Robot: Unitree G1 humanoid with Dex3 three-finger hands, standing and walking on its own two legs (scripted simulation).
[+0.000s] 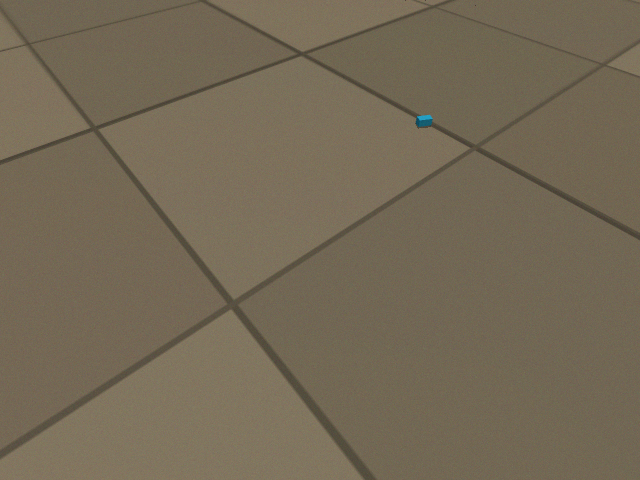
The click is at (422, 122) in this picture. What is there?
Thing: small box
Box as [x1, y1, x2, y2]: [416, 115, 432, 126]
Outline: 432,118 429,115 417,116 416,123 418,126 429,125 431,123
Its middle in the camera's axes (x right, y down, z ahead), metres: +0.60 -0.68 +2.23
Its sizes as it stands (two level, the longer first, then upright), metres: 0.080 0.044 0.043
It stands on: the floor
